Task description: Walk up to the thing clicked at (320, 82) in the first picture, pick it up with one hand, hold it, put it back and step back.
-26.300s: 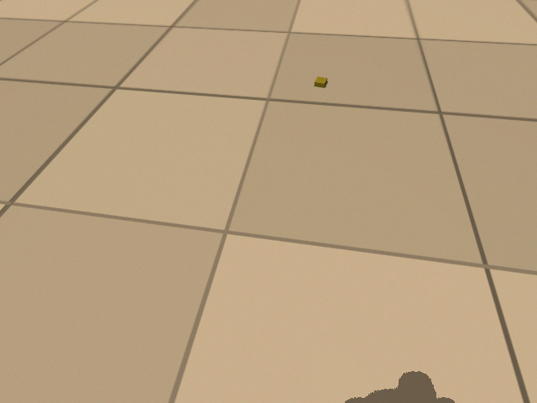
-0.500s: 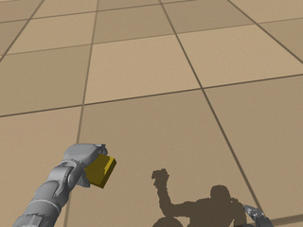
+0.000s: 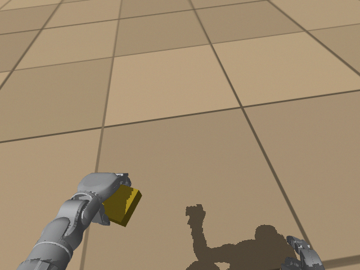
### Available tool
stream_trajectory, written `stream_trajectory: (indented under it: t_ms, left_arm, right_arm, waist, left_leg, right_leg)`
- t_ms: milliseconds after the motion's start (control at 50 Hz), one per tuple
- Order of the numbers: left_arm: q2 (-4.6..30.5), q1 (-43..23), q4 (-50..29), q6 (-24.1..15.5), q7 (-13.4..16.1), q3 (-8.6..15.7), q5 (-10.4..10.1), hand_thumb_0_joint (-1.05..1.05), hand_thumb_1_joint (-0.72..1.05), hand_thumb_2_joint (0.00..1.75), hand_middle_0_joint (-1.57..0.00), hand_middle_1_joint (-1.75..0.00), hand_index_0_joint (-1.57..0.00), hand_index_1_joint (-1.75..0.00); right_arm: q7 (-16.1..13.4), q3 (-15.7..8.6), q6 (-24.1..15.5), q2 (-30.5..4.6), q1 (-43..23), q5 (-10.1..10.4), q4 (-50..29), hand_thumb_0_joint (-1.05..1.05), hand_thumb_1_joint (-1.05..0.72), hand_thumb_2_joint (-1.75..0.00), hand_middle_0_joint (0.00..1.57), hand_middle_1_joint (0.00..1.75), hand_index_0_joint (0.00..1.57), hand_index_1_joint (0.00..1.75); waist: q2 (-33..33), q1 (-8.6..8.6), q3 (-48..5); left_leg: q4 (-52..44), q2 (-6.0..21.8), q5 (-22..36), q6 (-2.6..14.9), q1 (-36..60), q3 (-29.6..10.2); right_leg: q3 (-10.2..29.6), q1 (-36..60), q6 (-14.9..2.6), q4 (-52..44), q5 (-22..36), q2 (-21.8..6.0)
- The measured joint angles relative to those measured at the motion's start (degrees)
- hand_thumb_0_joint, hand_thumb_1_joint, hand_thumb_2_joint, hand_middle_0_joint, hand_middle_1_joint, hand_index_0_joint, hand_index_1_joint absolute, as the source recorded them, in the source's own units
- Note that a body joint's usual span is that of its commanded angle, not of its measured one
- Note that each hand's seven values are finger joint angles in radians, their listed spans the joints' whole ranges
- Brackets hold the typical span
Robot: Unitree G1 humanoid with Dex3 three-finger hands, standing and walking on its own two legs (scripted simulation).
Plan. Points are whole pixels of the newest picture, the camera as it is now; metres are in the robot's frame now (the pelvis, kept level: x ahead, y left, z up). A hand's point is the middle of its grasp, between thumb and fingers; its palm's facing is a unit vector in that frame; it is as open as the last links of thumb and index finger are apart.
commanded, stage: hold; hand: left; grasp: from above
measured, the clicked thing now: (120, 203) +0.30 +0.19 -0.06
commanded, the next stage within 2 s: crouch in 0.64 s
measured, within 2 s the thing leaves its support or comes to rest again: neither
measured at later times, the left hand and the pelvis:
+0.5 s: hand (103, 200) +0.30 +0.22 -0.02, palm faces -0.48 -0.01 -0.88, open 11.0 cm; pelvis +0.01 +0.00 +0.01, yaw +0 degrees
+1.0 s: hand (105, 203) +0.30 +0.22 -0.05, palm faces -0.48 -0.02 -0.88, open 11.1 cm; pelvis +0.02 +0.00 +0.00, yaw +1 degrees
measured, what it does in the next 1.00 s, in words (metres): stands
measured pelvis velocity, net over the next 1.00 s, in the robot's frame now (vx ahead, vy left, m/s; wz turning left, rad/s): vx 0.02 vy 0.00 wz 0.01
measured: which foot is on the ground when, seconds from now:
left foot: down 0.00-1.00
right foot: down 0.00-1.00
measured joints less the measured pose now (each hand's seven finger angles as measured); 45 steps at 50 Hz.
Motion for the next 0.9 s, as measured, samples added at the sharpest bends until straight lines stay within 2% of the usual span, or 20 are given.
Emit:
stream_trajectory:
  t_ms: [180,300,380,560,900]
  left_arm:
    - [0.8,1.5,-2.2,-0.8,-0.8,0.2,-0.4,-0.02,0.03,0.49,-0.86,-0.74,-0.5,-0.55]
    - [0.7,0.9,-2.3,-0.8,-0.3,-0.2,-0.3,-0.03,0.02,0.51,-0.87,-0.75,-0.5,-0.56]
    - [0.3,0.7,-1.9,-0.1,0.2,0.4,-0.3,-0.03,0.01,0.52,-0.87,-0.76,-0.49,-0.57]
    - [0.5,0.5,-0.5,-0.3,-1.2,-0.1,-0.1,-0.03,0.01,0.53,-0.85,-0.76,-0.49,-0.57]
    - [0.1,0.3,1.9,-1.1,1.9,1.0,0.9,-0.02,0.01,0.53,-0.83,-0.75,-0.49,-0.58]
  right_arm:
    - [-0.5,0.3,-0.2,0.1,-0.4,-0.1,-0.1,0.01,-0.91,-0.89,0.2,0.3,0.2,0.3]
    - [-0.7,0.4,-0.1,0.3,-0.8,0.0,0.6,0.01,-0.91,-0.89,0.2,0.3,0.2,0.3]
    - [-0.7,0.4,0.2,0.4,-1.1,0.1,0.6,0.01,-0.91,-0.89,0.2,0.3,0.2,0.3]
    - [-0.6,0.2,1.0,0.4,-1.2,0.2,0.1,0.01,-0.91,-0.89,0.2,0.3,0.2,0.3]
    - [-0.1,-0.5,2.8,0.2,-0.2,0.4,0.2,0.01,-0.9,-0.89,0.2,0.3,0.2,0.3]
  waist:
    - [0.2,0.39,1.0]
    - [0.2,0.76,1.0]
    - [0.2,0.7,0.7]
    - [-0.3,0.5,0.9]
    - [-0.2,0.17,0.4]
  left_leg:
    - [-1.4,-0.1,0.5,0.03,1.2,0.1]
    - [-2.2,-0.2,0.6,0.04,2.1,0.0]
    - [-2.8,-0.2,0.5,0.02,2.8,0.1]
    - [-3.6,-0.2,0.5,-0.02,3.5,0.0]
    - [-3.1,-0.2,0.0,-0.04,2.6,-0.2]
  right_leg:
    - [0.1,1.1,0.02,-1.3,0.5,-0.1]
    - [-0.1,2.1,0.07,-2.1,0.5,-0.2]
    - [0.0,2.8,0.04,-2.8,0.5,-0.2]
    - [-0.1,3.5,0.0,-3.6,0.4,-0.2]
    - [-0.3,2.8,0.01,-3.3,0.0,-0.2]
